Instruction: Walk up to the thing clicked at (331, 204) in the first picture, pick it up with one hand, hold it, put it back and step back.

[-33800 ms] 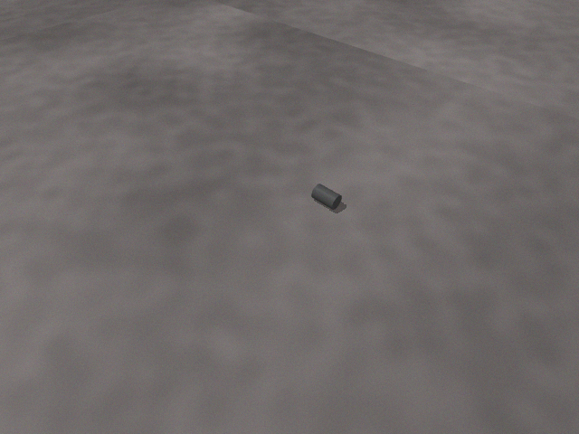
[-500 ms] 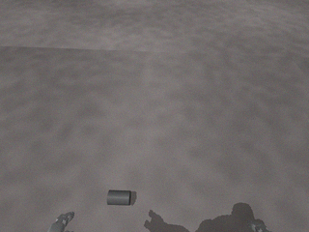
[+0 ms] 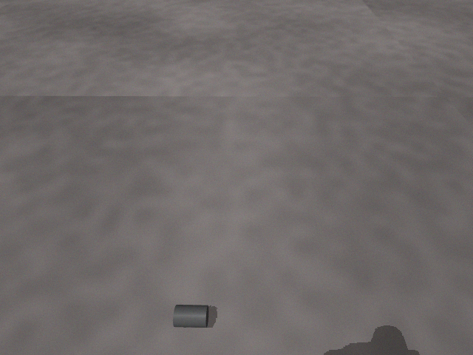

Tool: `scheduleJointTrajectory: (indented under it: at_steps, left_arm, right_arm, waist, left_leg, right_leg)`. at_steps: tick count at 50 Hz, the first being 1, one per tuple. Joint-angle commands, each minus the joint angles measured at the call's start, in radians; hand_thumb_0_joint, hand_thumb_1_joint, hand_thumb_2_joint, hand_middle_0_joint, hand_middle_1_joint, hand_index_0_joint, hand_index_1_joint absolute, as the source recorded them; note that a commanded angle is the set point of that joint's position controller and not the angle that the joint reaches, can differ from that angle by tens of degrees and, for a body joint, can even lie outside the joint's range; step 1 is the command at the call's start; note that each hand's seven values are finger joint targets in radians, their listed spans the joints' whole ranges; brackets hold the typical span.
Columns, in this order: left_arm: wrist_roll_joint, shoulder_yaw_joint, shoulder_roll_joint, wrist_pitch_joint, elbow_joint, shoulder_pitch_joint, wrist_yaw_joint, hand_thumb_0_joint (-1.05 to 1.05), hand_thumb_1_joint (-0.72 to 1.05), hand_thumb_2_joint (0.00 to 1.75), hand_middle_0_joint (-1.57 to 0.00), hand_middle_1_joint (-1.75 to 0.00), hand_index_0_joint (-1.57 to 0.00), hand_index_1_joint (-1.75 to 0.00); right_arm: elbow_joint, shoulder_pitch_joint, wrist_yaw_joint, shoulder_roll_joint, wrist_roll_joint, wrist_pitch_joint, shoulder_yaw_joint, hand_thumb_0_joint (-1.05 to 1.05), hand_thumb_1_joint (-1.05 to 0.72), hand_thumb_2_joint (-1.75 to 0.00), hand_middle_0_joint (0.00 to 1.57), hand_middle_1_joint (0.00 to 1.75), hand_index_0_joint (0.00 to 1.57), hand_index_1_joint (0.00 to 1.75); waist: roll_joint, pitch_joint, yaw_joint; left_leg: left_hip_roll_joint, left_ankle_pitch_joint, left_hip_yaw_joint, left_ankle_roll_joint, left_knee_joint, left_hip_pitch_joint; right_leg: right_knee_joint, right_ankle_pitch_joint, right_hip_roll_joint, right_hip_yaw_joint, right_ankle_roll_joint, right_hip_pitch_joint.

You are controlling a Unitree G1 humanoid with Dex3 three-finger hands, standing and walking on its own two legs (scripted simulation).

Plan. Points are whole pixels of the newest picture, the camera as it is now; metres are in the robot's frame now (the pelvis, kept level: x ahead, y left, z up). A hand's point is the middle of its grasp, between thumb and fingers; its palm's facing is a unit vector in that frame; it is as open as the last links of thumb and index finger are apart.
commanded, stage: stand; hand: left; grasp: from above
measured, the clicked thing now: (191, 315) +0.43 +0.23 -0.74
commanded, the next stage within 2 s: step back in 1.78 s
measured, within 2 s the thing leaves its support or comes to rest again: neither
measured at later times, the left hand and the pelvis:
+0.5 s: hand out of the picture +0.06 +0.23 -0.16, palm faces +0.01 -0.94 -0.33, open 7.4 cm; pelvis +0.00 -0.01 +0.00, yaw +0 degrees
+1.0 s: hand out of the picture +0.09 +0.23 -0.16, palm faces -0.01 -0.94 -0.34, open 7.4 cm; pelvis +0.02 -0.01 +0.00, yaw -1 degrees
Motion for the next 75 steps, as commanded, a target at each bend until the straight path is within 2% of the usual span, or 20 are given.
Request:
scheduleJointTrajectory:
  at_steps: [1,5,10,17,19,27,37,40,44,49,51,54,67,69,75]
  left_arm:
    - [-0.004,0.033,0.191,-0.022,-0.041,-0.040,0.010,0.00,0.90,0.90,-0.20,-0.30,-0.20,-0.30]
    - [-0.006,0.034,0.197,-0.021,-0.027,-0.044,0.008,0.00,0.90,0.90,-0.20,-0.30,-0.20,-0.30]
    - [-0.010,0.034,0.205,-0.025,-0.023,-0.064,0.006,0.00,0.90,0.90,-0.20,-0.30,-0.20,-0.30]
    - [-0.014,0.032,0.209,-0.024,-0.009,-0.077,0.001,0.00,0.90,0.90,-0.20,-0.30,-0.20,-0.30]
    - [-0.014,0.034,0.218,-0.026,-0.013,-0.098,0.000,0.00,0.90,0.90,-0.20,-0.30,-0.20,-0.30]
    - [-0.015,0.032,0.216,-0.028,-0.011,-0.103,-0.003,0.00,0.90,0.90,-0.20,-0.30,-0.20,-0.30]
    - [-0.017,0.032,0.227,-0.027,-0.014,-0.120,-0.008,0.00,0.90,0.90,-0.20,-0.30,-0.20,-0.30]
    - [-0.019,0.031,0.226,-0.028,-0.015,-0.126,-0.009,0.00,0.90,0.90,-0.20,-0.30,-0.20,-0.30]
    - [-0.021,0.031,0.227,-0.029,-0.017,-0.121,-0.009,0.00,0.90,0.90,-0.20,-0.30,-0.20,-0.30]
    - [-0.022,0.031,0.231,-0.028,-0.021,-0.126,-0.010,0.00,0.90,0.90,-0.20,-0.30,-0.20,-0.30]
    - [-0.023,0.030,0.235,-0.027,-0.021,-0.128,-0.012,0.00,0.90,0.90,-0.20,-0.30,-0.20,-0.30]
    - [-0.021,0.032,0.239,-0.027,-0.024,-0.133,-0.011,0.00,0.90,0.90,-0.20,-0.30,-0.20,-0.30]
    - [-0.023,0.030,0.252,-0.029,-0.028,-0.128,-0.016,0.00,0.90,0.90,-0.20,-0.30,-0.20,-0.30]
    - [-0.023,0.029,0.248,-0.032,-0.031,-0.128,-0.016,0.00,0.90,0.90,-0.20,-0.30,-0.20,-0.30]
    - [-0.024,0.027,0.253,-0.031,-0.034,-0.128,-0.017,0.00,0.90,0.90,-0.20,-0.30,-0.20,-0.30]
  right_arm:
    - [-0.050,-0.036,-0.014,-0.193,0.004,-0.022,-0.038,0.00,-0.90,-0.90,0.20,0.30,0.20,0.30]
    - [-0.039,-0.042,-0.010,-0.193,0.006,-0.018,-0.034,0.00,-0.90,-0.90,0.20,0.30,0.20,0.30]
    - [-0.029,-0.047,-0.010,-0.198,0.007,-0.023,-0.026,0.00,-0.90,-0.90,0.20,0.30,0.20,0.30]
    - [-0.021,-0.055,-0.010,-0.205,0.009,-0.024,-0.020,0.00,-0.90,-0.90,0.20,0.30,0.20,0.30]
    - [-0.015,-0.043,-0.009,-0.209,0.008,-0.022,-0.018,0.00,-0.90,-0.90,0.20,0.30,0.20,0.30]
    - [-0.011,-0.057,-0.011,-0.221,0.011,-0.027,-0.015,0.00,-0.90,-0.90,0.20,0.30,0.20,0.30]
    - [-0.008,-0.067,-0.009,-0.228,0.011,-0.027,-0.012,0.00,-0.90,-0.90,0.20,0.30,0.20,0.30]
    - [-0.007,-0.075,-0.008,-0.229,0.013,-0.027,-0.011,0.00,-0.90,-0.90,0.20,0.30,0.20,0.30]
    - [-0.008,-0.078,-0.009,-0.237,0.014,-0.030,-0.014,0.00,-0.90,-0.90,0.20,0.30,0.20,0.30]
    - [-0.008,-0.084,-0.009,-0.247,0.013,-0.031,-0.015,0.00,-0.90,-0.90,0.20,0.30,0.20,0.30]
    - [-0.004,-0.080,-0.007,-0.241,0.013,-0.031,-0.009,0.00,-0.90,-0.90,0.20,0.30,0.20,0.30]
    - [-0.009,-0.089,-0.006,-0.244,0.013,-0.032,-0.011,0.00,-0.90,-0.90,0.20,0.30,0.20,0.30]
    - [-0.010,-0.088,-0.002,-0.250,0.013,-0.033,-0.010,0.00,-0.90,-0.90,0.20,0.30,0.20,0.30]
    - [-0.013,-0.089,-0.002,-0.256,0.014,-0.033,-0.012,0.00,-0.90,-0.90,0.20,0.30,0.20,0.30]
    - [-0.010,-0.089,0.000,-0.253,0.014,-0.032,-0.010,0.00,-0.90,-0.90,0.20,0.30,0.20,0.30]
  waist:
    - [-0.024,-0.004,-0.005]
    - [-0.020,0.000,-0.002]
    - [-0.008,-0.026,-0.004]
    - [-0.018,-0.029,-0.001]
    - [-0.015,-0.023,-0.008]
    - [-0.008,-0.061,-0.007]
    - [-0.004,-0.058,-0.012]
    - [-0.005,-0.058,-0.011]
    - [-0.012,-0.091,-0.012]
    - [-0.005,-0.088,-0.012]
    - [-0.008,-0.067,-0.011]
    - [-0.010,-0.087,-0.013]
    - [-0.021,-0.073,-0.013]
    - [-0.014,-0.078,-0.013]
    - [-0.007,-0.074,-0.014]
  left_leg:
    - [0.089,0.000,-0.094,0.024,-0.119,-0.010]
    - [0.092,-0.030,-0.096,0.022,-0.130,-0.012]
    - [0.097,0.045,-0.088,0.024,-0.121,0.004]
    - [0.106,0.067,-0.084,0.022,-0.130,0.019]
    - [0.102,0.052,-0.077,0.021,-0.128,0.007]
    - [0.115,0.149,-0.075,0.021,-0.119,0.045]
    - [0.118,0.112,-0.069,0.021,-0.132,0.029]
    - [0.119,0.143,-0.070,0.017,-0.136,0.036]
    - [0.126,0.217,-0.068,0.021,-0.120,0.069]
    - [0.130,0.216,-0.066,0.021,-0.122,0.067]
    - [0.122,0.171,-0.064,0.017,-0.134,0.040]
    - [0.131,0.199,-0.066,0.021,-0.129,0.063]
    - [0.129,0.153,-0.066,0.018,-0.139,0.058]
    - [0.128,0.171,-0.064,0.021,-0.131,0.063]
    - [0.127,0.163,-0.061,0.013,-0.136,0.058]
  right_leg:
    - [-0.104,0.023,-0.068,0.078,-0.038,-0.031]
    - [-0.111,-0.007,-0.066,0.077,-0.037,-0.030]
    - [-0.120,0.067,-0.077,0.085,-0.039,-0.004]
    - [-0.123,0.070,-0.077,0.085,-0.041,0.002]
    - [-0.132,0.066,-0.076,0.091,-0.040,0.004]
    - [-0.124,0.143,-0.080,0.087,-0.041,0.021]
    - [-0.130,0.133,-0.081,0.090,-0.042,0.027]
    - [-0.126,0.135,-0.078,0.085,-0.041,0.023]
    - [-0.114,0.204,-0.083,0.081,-0.043,0.034]
    - [-0.113,0.205,-0.085,0.085,-0.045,0.036]
    - [-0.123,0.174,-0.084,0.086,-0.041,0.036]
    - [-0.110,0.195,-0.087,0.085,-0.047,0.036]
    - [-0.121,0.151,-0.086,0.091,-0.048,0.020]
    - [-0.121,0.181,-0.086,0.090,-0.047,0.020]
    - [-0.121,0.176,-0.085,0.093,-0.050,0.018]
